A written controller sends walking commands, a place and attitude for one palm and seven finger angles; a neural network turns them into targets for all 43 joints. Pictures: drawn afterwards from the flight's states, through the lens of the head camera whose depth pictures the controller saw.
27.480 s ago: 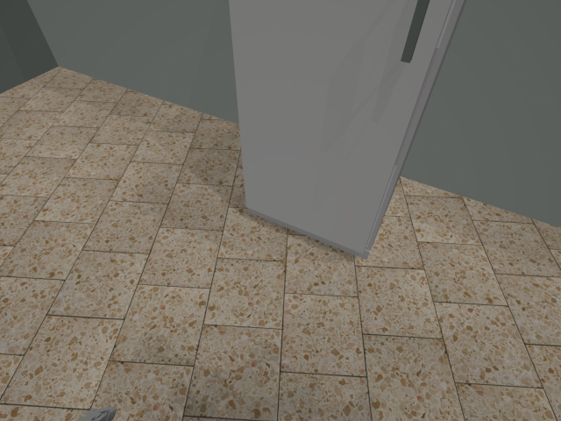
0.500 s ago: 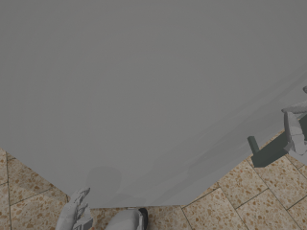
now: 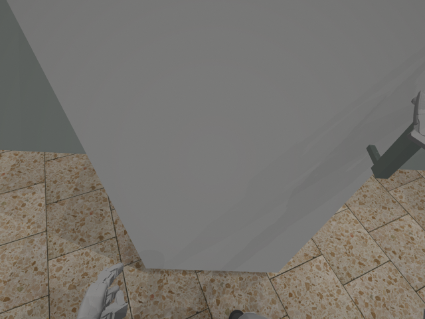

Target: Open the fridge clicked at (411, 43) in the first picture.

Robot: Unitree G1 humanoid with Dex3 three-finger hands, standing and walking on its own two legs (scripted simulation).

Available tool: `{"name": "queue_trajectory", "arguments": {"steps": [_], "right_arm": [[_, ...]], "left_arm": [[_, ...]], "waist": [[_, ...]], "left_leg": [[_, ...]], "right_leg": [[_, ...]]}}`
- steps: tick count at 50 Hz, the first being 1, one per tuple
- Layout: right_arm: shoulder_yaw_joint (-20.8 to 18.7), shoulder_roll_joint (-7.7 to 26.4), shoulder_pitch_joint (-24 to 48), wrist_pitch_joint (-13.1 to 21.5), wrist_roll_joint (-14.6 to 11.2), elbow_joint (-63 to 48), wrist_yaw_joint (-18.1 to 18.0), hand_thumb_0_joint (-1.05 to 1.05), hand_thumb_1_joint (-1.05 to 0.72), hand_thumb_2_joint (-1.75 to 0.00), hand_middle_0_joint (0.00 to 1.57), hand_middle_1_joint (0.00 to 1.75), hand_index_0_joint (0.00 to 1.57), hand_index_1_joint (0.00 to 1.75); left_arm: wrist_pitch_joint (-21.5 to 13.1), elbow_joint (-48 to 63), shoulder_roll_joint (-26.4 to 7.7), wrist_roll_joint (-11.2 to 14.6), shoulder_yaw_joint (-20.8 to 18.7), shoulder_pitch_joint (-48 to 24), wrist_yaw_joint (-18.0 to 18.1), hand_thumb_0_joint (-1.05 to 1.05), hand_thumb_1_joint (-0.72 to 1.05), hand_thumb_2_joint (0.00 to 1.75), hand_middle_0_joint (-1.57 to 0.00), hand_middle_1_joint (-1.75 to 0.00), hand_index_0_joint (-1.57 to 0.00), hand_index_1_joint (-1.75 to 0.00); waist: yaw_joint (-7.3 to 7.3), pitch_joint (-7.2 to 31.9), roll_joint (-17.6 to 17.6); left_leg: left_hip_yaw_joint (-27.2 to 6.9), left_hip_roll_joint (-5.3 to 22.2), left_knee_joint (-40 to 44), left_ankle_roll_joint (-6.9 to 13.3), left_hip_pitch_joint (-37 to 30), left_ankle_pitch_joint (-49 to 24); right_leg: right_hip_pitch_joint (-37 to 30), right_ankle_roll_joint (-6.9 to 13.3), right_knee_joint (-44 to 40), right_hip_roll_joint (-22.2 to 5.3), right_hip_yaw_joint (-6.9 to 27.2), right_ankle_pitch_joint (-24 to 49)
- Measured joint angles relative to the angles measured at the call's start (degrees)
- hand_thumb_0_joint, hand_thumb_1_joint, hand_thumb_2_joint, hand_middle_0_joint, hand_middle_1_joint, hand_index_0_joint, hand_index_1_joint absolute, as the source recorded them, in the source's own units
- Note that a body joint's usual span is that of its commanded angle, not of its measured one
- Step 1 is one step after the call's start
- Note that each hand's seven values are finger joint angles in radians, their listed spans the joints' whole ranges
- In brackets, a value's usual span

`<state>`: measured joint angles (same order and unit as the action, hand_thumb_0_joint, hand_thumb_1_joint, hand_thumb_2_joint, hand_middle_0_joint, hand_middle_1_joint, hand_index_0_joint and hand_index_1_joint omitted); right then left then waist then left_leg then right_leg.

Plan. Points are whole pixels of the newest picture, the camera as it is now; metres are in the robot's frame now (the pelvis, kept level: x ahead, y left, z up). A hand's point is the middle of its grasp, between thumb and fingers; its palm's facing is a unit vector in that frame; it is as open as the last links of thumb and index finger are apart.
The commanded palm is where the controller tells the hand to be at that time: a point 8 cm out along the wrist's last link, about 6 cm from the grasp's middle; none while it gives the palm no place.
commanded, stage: stop walking and hold the door back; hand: right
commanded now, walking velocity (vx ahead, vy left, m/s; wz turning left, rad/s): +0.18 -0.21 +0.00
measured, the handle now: out of the picture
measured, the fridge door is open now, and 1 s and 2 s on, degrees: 0 0 0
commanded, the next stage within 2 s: loosen the grip on the handle in 1.12 s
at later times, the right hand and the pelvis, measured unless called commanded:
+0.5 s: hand (421, 119) +0.33 -0.23 +0.27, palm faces +0.39 +0.90 -0.20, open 6.4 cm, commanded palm +0.30 -0.28 +0.25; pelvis -0.08 +0.01 +0.00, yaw -1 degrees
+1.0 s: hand out of the picture +0.33 -0.23 +0.27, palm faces +0.28 +0.93 -0.22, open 6.2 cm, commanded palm +0.29 -0.28 +0.25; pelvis -0.08 -0.04 +0.01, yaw +1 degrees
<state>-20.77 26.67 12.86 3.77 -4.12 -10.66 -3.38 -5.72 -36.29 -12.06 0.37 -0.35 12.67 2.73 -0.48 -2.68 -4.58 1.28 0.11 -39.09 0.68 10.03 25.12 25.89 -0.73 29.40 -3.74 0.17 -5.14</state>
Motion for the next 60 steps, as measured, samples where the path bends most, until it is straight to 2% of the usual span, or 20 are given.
{"name": "queue_trajectory", "arguments": {"steps": [1,2,4,6,10,12,13,16,18,22,24,26,28,30,35,38,39,43,49,60], "right_arm": [[-0.8,1.9,2.4,-0.4,-0.5,1.3,0.7,-0.18,-0.54,-0.89,0.52,1.44,0.23,1.25],[-2.1,2.2,4.2,0.5,-0.6,3.0,1.5,-0.20,-0.54,-0.88,0.52,1.44,0.22,1.25],[-3.2,1.3,5.5,2.9,-0.1,6.2,1.6,-0.21,-0.54,-0.87,0.52,1.44,0.22,1.24],[-2.4,0.6,6.7,3.4,0.9,8.5,0.9,-0.19,-0.54,-0.87,0.52,1.44,0.22,1.23],[-0.5,0.3,8.8,4.0,2.3,11.7,0.3,-0.17,-0.53,-0.88,0.51,1.44,0.25,1.23],[0.3,0.2,10.0,3.4,2.8,12.4,0.3,-0.17,-0.52,-0.88,0.51,1.45,0.26,1.23],[0.9,0.3,11.0,2.9,2.9,12.9,0.3,-0.18,-0.52,-0.88,0.51,1.46,0.26,1.23],[2.7,0.2,15.5,1.9,3.5,16.5,-0.5,-0.15,-0.54,-0.88,0.50,1.46,0.27,1.25],[3.7,-0.8,17.9,1.1,3.1,19.5,-1.3,-0.12,-0.57,-0.88,0.49,1.46,0.27,1.27],[5.0,-1.5,22.0,0.3,2.3,26.4,-2.2,-0.08,-0.62,-0.86,0.48,1.44,0.27,1.32],[5.2,-0.7,23.6,0.1,2.0,29.6,-1.9,-0.08,-0.64,-0.85,0.47,1.43,0.26,1.34],[4.4,-0.5,24.5,0.9,2.0,31.9,-1.6,-0.08,-0.64,-0.84,0.47,1.42,0.26,1.34],[3.9,-1.0,24.2,2.1,2.0,33.2,-1.4,-0.08,-0.64,-0.84,0.47,1.43,0.27,1.35],[3.8,-1.7,23.9,3.7,2.5,34.8,-0.8,-0.08,-0.63,-0.83,0.48,1.44,0.30,1.36],[4.4,-2.1,21.6,5.3,2.8,33.4,0.4,-0.08,-0.60,-0.82,0.51,1.45,0.37,1.38],[5.1,-3.0,20.5,4.8,2.4,30.0,0.1,-0.09,-0.59,-0.82,0.51,1.46,0.38,1.39],[5.4,-3.2,20.5,4.7,2.3,29.1,0.1,-0.10,-0.59,-0.83,0.51,1.46,0.37,1.39],[6.5,-3.2,20.4,3.8,3.1,26.8,-0.4,-0.11,-0.60,-0.83,0.49,1.48,0.35,1.38],[6.6,-2.7,19.9,2.5,3.8,25.8,-1.7,-0.11,-0.64,-0.79,0.45,1.49,0.31,1.38],[7.5,-3.5,20.3,2.7,2.7,25.6,-1.5,-0.10,-0.66,-0.78,0.43,1.50,0.29,1.38]], "left_arm": [[-0.3,0.0,0.5,0.1,0.7,0.0,-0.2,0.01,0.91,0.90,-0.20,-0.30,-0.21,-0.30],[-0.5,-0.8,-0.3,0.0,1.2,-1.0,-0.4,0.01,0.91,0.90,-0.20,-0.30,-0.21,-0.30],[-0.1,-3.5,-2.1,0.2,1.3,-2.9,-0.5,0.01,0.91,0.90,-0.20,-0.30,-0.21,-0.30],[0.2,-4.7,-2.6,0.9,0.8,-2.7,0.4,0.01,0.91,0.90,-0.20,-0.30,-0.21,-0.30],[0.8,-4.1,-3.5,0.9,0.1,-1.6,1.9,0.01,0.91,0.90,-0.20,-0.30,-0.21,-0.30],[0.9,-3.2,-4.5,0.8,-0.5,-1.5,2.1,0.01,0.91,0.90,-0.20,-0.30,-0.21,-0.30],[1.0,-2.8,-5.0,0.9,-1.1,-1.9,2.0,0.01,0.91,0.90,-0.20,-0.30,-0.21,-0.30],[1.4,-1.9,-4.6,1.3,-2.2,-4.0,1.1,0.01,0.91,0.90,-0.20,-0.30,-0.20,-0.30],[1.1,-1.2,-4.0,1.4,-1.7,-4.6,0.8,0.01,0.91,0.90,-0.19,-0.30,-0.20,-0.30],[1.5,-0.1,-2.0,1.3,0.4,-4.0,1.0,0.01,0.91,0.90,-0.19,-0.30,-0.20,-0.30],[2.2,0.4,-0.9,0.9,1.5,-3.2,1.2,0.01,0.91,0.90,-0.20,-0.30,-0.20,-0.30],[3.1,-0.2,-0.8,0.3,1.8,-3.4,1.3,0.01,0.91,0.90,-0.20,-0.30,-0.21,-0.30],[2.9,-2.2,-1.1,0.0,1.7,-3.0,1.4,0.01,0.90,0.90,-0.20,-0.30,-0.21,-0.30],[2.7,-3.9,-1.5,-0.2,1.6,-1.5,1.9,0.01,0.90,0.90,-0.20,-0.30,-0.21,-0.30],[2.3,-5.4,-3.2,-0.4,0.9,2.1,2.8,0.01,0.90,0.90,-0.20,-0.30,-0.21,-0.30],[2.1,-5.0,-4.9,-0.1,-0.1,2.8,2.7,0.01,0.91,0.90,-0.20,-0.30,-0.21,-0.30],[2.3,-5.2,-5.1,0.2,-0.6,2.3,2.6,0.01,0.91,0.90,-0.20,-0.30,-0.21,-0.30],[3.3,-4.2,-4.2,0.9,-1.2,-0.4,1.6,0.01,0.91,0.90,-0.20,-0.30,-0.20,-0.30],[3.7,-0.1,-1.0,0.8,0.7,-3.1,0.6,0.01,0.91,0.90,-0.20,-0.30,-0.20,-0.30],[5.1,-1.6,0.8,0.5,2.6,-2.4,0.8,0.01,0.90,0.90,-0.20,-0.30,-0.21,-0.30]], "waist": [[-1.55,0.4,2.8],[-2.69,-0.2,2.8],[-2.76,-2.2,1.2],[-1.92,-3.2,2.1],[-0.19,-3.0,4.7],[0.51,-2.4,4.5],[0.80,-2.3,4.0],[0.68,-4.2,4.4],[0.91,-4.8,3.4],[0.79,-3.9,2.8],[0.86,-2.4,3.7],[1.22,-2.2,3.3],[1.00,-2.2,3.4],[1.03,-1.3,3.8],[1.64,0.0,4.7],[2.20,0.0,3.1],[2.46,-0.3,2.9],[2.23,-1.5,3.9],[3.55,-0.9,3.6],[1.86,-0.4,2.4]], "left_leg": [[-1.7,2.2,7.5,0.9,-2.5,-4.4],[-2.8,2.2,8.8,0.3,-2.1,-0.5],[-3.5,1.7,6.6,-1.5,-1.0,1.3],[-3.2,3.3,6.6,-2.7,-1.9,0.4],[-2.1,6.1,7.0,-3.1,-3.1,-0.2],[-1.6,6.1,4.1,-3.4,-2.0,0.4],[-1.5,5.7,1.0,-3.4,-0.5,0.7],[-3.6,3.6,-10.7,-2.4,5.0,4.6],[-2.9,1.3,-13.2,-2.2,7.4,6.0],[0.6,-0.5,-4.0,-1.5,6.7,2.1],[0.8,-0.2,3.6,0.1,4.6,1.1],[0.9,-0.2,4.6,1.8,5.5,-7.2],[0.2,0.3,5.5,1.9,5.3,-9.7],[-0.1,1.0,7.8,1.2,4.3,-10.3],[-0.3,2.8,11.3,0.0,2.8,-11.5],[0.2,2.0,10.0,-1.0,2.9,-10.6],[0.2,1.9,9.4,-1.4,3.0,-10.2],[-1.5,2.2,10.6,-2.5,2.5,-11.6],[-2.7,1.8,10.7,-3.1,3.9,-12.7],[-2.6,1.2,11.5,-3.1,4.8,-13.2]], "right_leg": [[2.9,-0.9,3.5,1.6,-0.8,-4.3],[5.8,-1.5,9.7,2.2,0.7,-10.0],[8.2,-1.9,21.4,3.9,2.7,-16.5],[7.5,-1.2,26.9,6.1,1.4,-17.9],[0.1,0.7,15.7,7.4,-2.8,-14.1],[-5.5,1.7,5.1,6.8,-4.2,-4.9],[-7.2,2.7,2.4,6.5,-4.2,-4.8],[-7.6,4.0,3.0,6.5,-4.4,-7.1],[-8.1,3.8,1.7,5.6,-3.6,-5.7],[-8.4,3.3,-0.2,4.3,-2.8,-3.8],[-6.2,3.0,2.6,4.5,-3.5,-7.6],[-2.5,2.0,11.4,5.0,-2.0,-15.3],[0.5,1.2,22.4,6.4,-0.3,-16.6],[1.3,0.8,26.5,6.4,-0.1,-15.2],[-6.0,1.4,9.7,4.0,-1.9,-12.8],[-12.3,1.2,-1.9,2.3,-2.2,-4.0],[-13.1,0.5,-2.9,2.1,-2.2,-5.2],[-13.3,0.7,-1.8,2.3,-4.0,-7.5],[-11.4,1.7,0.2,1.9,-5.2,-7.8],[-9.9,1.4,0.8,1.3,-5.0,-8.1]]}}
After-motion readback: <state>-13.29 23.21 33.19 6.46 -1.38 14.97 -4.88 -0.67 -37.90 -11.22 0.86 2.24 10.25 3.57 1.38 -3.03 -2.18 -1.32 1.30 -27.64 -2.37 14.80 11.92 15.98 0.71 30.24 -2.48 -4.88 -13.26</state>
